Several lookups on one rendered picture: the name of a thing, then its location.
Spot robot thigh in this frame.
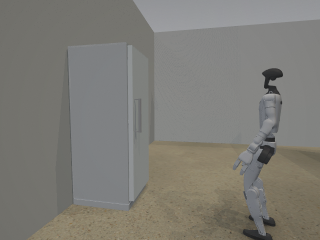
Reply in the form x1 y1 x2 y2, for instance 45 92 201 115
253 163 264 189
243 146 272 198

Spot handle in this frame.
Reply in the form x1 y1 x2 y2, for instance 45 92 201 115
134 98 142 133

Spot left robot forearm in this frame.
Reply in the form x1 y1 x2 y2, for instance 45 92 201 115
247 119 274 154

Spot fridge door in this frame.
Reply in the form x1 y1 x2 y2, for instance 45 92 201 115
127 45 149 201

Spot robot right thigh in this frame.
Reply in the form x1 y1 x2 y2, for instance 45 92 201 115
253 163 264 189

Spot robot left thigh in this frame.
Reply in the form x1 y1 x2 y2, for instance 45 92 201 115
243 146 272 198

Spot robot left upper arm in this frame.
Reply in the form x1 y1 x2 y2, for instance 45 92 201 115
263 94 277 129

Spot robot left hand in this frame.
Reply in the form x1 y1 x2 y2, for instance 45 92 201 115
232 150 254 176

